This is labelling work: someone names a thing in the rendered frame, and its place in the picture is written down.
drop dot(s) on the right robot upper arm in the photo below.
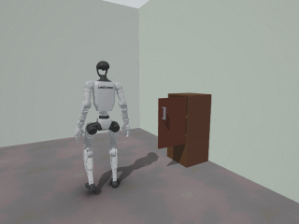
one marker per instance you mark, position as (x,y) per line
(119,91)

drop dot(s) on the robot left forearm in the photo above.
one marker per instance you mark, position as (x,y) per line
(82,115)

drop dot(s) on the robot left thigh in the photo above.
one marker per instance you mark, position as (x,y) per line
(89,133)

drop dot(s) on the cupboard door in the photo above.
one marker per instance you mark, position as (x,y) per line
(172,129)

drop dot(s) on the handle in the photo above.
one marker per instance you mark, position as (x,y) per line
(164,116)

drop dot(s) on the left robot upper arm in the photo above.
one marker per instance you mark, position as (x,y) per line
(87,94)

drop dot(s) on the left robot foot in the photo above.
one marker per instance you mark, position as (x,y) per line
(91,187)

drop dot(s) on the robot right hand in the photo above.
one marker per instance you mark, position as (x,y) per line
(126,129)

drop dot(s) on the robot left hand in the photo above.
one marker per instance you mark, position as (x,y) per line
(78,133)

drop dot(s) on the robot right forearm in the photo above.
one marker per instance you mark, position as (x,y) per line
(124,113)

